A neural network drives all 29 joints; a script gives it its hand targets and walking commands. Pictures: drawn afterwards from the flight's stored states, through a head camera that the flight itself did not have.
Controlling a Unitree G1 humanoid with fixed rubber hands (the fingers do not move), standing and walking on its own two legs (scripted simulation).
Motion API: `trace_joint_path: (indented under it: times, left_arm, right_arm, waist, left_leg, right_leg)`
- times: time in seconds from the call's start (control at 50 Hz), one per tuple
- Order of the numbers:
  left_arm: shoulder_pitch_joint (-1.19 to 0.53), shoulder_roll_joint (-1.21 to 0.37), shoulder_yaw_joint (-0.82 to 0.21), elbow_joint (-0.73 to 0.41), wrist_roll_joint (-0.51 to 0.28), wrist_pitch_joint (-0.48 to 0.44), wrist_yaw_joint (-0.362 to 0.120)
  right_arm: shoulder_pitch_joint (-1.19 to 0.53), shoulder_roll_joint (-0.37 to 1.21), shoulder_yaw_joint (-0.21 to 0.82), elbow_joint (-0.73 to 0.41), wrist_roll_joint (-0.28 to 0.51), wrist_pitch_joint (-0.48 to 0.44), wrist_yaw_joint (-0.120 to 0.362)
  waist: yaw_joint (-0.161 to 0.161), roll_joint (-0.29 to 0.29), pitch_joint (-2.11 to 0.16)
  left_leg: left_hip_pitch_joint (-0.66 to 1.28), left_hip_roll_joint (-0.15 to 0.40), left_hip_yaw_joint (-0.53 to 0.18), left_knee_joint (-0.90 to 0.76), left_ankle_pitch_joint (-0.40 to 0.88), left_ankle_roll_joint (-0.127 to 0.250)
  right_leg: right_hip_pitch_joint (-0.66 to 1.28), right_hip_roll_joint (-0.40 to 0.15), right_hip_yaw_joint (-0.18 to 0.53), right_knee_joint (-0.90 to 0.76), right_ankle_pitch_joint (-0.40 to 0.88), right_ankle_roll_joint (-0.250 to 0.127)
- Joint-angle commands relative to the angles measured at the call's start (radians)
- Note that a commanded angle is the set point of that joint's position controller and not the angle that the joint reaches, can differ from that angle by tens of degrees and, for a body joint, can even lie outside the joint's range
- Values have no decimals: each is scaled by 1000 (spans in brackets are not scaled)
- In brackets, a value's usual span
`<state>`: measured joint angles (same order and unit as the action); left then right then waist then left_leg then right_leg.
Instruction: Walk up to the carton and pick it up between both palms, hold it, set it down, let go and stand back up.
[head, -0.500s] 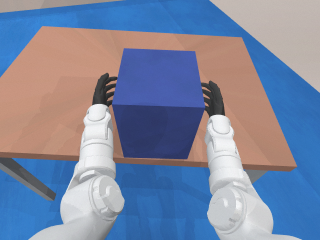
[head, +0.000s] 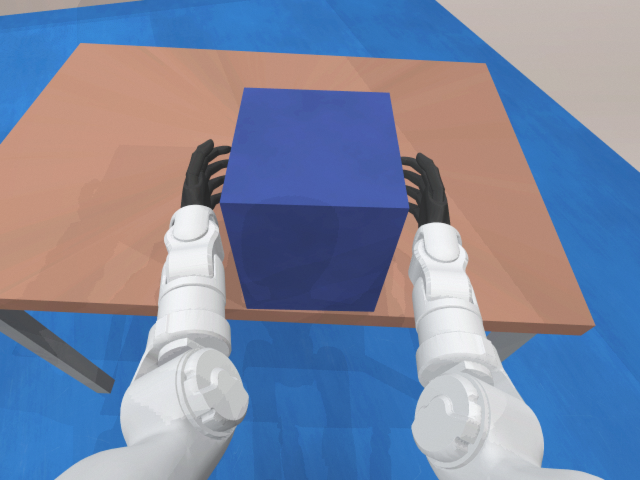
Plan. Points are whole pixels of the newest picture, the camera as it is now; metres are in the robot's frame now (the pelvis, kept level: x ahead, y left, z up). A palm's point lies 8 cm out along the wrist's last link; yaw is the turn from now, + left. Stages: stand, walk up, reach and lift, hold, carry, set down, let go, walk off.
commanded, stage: set down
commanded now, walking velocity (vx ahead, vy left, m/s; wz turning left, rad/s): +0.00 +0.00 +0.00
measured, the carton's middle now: (313, 207) +0.48 +0.06 +0.03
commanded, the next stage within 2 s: none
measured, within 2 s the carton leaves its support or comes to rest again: neither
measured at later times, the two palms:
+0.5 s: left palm (199, 204) +0.42 +0.20 +0.09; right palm (431, 216) +0.43 -0.09 +0.09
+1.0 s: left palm (195, 188) +0.44 +0.21 +0.10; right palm (452, 201) +0.46 -0.12 +0.09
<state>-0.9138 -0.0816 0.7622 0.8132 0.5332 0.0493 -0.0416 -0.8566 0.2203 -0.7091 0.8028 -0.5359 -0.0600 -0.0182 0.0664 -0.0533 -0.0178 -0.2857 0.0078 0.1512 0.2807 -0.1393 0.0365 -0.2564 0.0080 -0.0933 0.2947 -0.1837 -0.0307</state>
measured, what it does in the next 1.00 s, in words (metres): stands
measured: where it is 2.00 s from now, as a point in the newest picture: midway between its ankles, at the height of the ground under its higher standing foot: outside the picture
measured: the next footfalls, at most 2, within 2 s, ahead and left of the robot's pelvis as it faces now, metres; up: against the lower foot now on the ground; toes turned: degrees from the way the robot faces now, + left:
none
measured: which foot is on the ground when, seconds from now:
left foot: down 0.00-1.00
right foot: down 0.00-1.00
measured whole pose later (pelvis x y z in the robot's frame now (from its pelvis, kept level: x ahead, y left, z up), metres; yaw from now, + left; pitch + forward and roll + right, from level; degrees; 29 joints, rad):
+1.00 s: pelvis +0.00 +0.00 -0.01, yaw -1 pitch +19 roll -1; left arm -1.05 0.22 0.24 1.37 0.01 -0.18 0.06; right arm -1.04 -0.13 -0.11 1.31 0.12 -0.14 -0.14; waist 0.07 -0.01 -0.24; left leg -0.60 0.04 0.07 0.47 -0.20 0.01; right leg -0.53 0.04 -0.08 0.39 -0.20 -0.04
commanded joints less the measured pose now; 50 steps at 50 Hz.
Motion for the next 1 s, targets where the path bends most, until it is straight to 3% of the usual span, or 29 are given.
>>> trace_joint_path:
  times: [0.0, 0.2, 0.3, 0.32, 0.34, 0.4, 0.42, 0.5, 0.6, 0.68, 0.78, 0.82, 0.92, 0.94, 0.98]
  left_arm:
    - [-349, -246, -161, 72, 8, -4, -82]
    - [-347, -199, -142, 87, 7, -16, -71]
    - [-338, -83, -127, 86, -8, -27, -42]
    - [-317, -60, -125, 103, -20, -31, -35]
    - [-323, -29, -138, 108, -30, -38, -25]
    - [-351, 86, -165, 126, -84, -60, 18]
    - [-373, 114, -196, 141, -114, -73, 36]
    - [-458, 206, -328, 204, -247, -128, 102]
    - [-511, 269, -434, 286, -365, -187, 144]
    - [-544, 292, -482, 323, -422, -218, 148]
    - [-519, 375, -484, 340, -461, -234, 138]
    - [-530, 386, -498, 378, -475, -236, 124]
    - [-510, 431, -532, 471, -548, -271, 93]
    - [-482, 466, -534, 470, -565, -275, 90]
    - [-521, 503, -570, 428, -618, -281, 91]
  right_arm:
    - [-374, 323, 210, 85, -14, 16, 105]
    - [-365, 261, 189, 88, -6, 40, 99]
    - [-340, 139, 174, 93, 14, 45, 81]
    - [-339, 129, 189, 82, 33, 46, 78]
    - [-337, 88, 190, 93, 37, 43, 69]
    - [-354, -33, 213, 96, 110, 42, 42]
    - [-366, -68, 233, 117, 135, 36, 27]
    - [-438, -179, 326, 184, 291, 26, -27]
    - [-510, -289, 363, 221, 376, -28, -67]
    - [-550, -319, 390, 266, 423, -55, -91]
    - [-554, -458, 436, 302, 505, -101, -107]
    - [-559, -443, 501, 336, 569, -114, -114]
    - [-583, -409, 641, 394, 692, -114, -119]
    - [-558, -438, 676, 405, 730, -109, -119]
    - [-608, -478, 743, 366, 812, -111, -122]
  waist:
    - [33, 37, -382]
    - [32, 47, -371]
    - [37, 45, -387]
    - [50, 39, -396]
    - [40, 42, -384]
    - [47, 61, -427]
    - [45, 41, -424]
    - [40, 76, -470]
    - [21, 96, -695]
    - [-1, 98, -817]
    - [-1, 115, -913]
    - [3, 114, -849]
    - [17, 15, -752]
    - [33, -3, -760]
    - [19, 4, -797]
  left_leg:
    - [241, 12, -13, 68, 477, 19]
    - [253, 8, -18, 67, 472, 17]
    - [257, 14, -15, 72, 461, 9]
    - [246, 13, -16, 63, 462, 21]
    - [248, 15, -15, 74, 470, 17]
    - [222, 18, -15, 88, 445, 17]
    - [202, 19, -23, 91, 460, 17]
    - [147, 30, -48, 129, 412, 27]
    - [166, 36, -72, 199, 494, -16]
    - [171, 34, -91, 248, 587, -44]
    - [212, 33, -112, 303, 755, -83]
    - [165, 27, -111, 302, 745, -81]
    - [-81, 5, -102, 259, 519, -55]
    - [-100, 1, -97, 246, 487, -51]
    - [-112, 3, -98, 245, 486, -56]
  right_leg:
    - [81, -15, 11, -7, 183, 92]
    - [50, -9, 16, -12, 154, 90]
    - [54, -4, 23, -19, 132, 79]
    - [49, -10, 31, -25, 130, 85]
    - [38, -7, 26, -23, 134, 82]
    - [16, 3, 35, -24, 107, 71]
    - [5, 7, 28, -15, 118, 69]
    - [-68, 14, 45, -4, 90, 52]
    - [-127, 33, 38, 27, 164, 27]
    - [-137, 33, 44, 57, 267, 29]
    - [-113, 48, 45, 93, 411, 33]
    - [-92, 43, 47, 112, 474, 46]
    - [78, 11, 83, 184, 564, 72]
    - [115, 8, 92, 200, 602, 82]
    - [142, 7, 93, 221, 629, 88]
